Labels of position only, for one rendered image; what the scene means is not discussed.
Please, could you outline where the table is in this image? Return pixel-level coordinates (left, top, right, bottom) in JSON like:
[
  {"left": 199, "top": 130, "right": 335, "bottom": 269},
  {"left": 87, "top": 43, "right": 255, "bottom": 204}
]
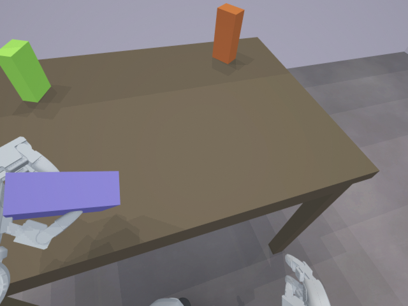
[{"left": 0, "top": 37, "right": 379, "bottom": 306}]

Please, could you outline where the sponge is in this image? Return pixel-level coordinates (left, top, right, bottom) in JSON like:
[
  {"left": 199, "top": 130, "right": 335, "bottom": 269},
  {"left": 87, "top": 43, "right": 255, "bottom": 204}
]
[{"left": 3, "top": 171, "right": 120, "bottom": 220}]

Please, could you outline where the robot right hand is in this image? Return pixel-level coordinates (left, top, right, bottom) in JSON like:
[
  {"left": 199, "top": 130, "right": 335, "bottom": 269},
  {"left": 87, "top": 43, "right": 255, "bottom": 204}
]
[{"left": 282, "top": 254, "right": 331, "bottom": 306}]

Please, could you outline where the robot left hand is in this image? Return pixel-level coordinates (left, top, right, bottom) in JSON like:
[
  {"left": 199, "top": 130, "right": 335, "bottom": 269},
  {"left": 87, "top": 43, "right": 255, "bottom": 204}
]
[{"left": 0, "top": 136, "right": 82, "bottom": 249}]

